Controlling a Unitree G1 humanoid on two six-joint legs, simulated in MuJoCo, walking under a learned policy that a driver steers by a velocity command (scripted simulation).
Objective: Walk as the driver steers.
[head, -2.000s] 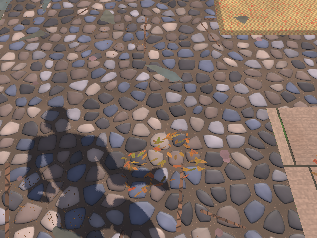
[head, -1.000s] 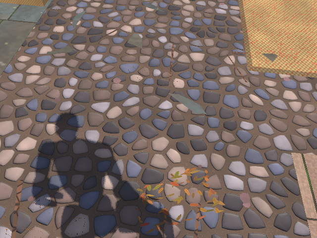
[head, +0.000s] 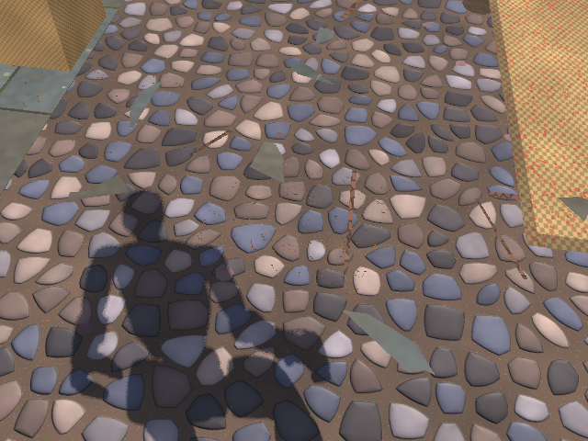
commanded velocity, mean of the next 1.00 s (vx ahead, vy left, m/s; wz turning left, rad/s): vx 0.50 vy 0.00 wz -0.43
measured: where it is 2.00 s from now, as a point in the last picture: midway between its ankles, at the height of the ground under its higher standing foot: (452, 267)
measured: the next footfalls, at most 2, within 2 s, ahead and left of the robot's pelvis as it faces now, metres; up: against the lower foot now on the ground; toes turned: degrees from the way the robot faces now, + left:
right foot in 0.36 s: +0.37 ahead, -0.16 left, +0.00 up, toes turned -9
left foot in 0.84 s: +0.69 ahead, -0.04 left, +0.00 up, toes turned -28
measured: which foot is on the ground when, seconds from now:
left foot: down 0.00-0.38, up 0.40-0.82, down 0.84-1.00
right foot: up 0.00-0.34, down 0.36-0.86, up 0.88-1.00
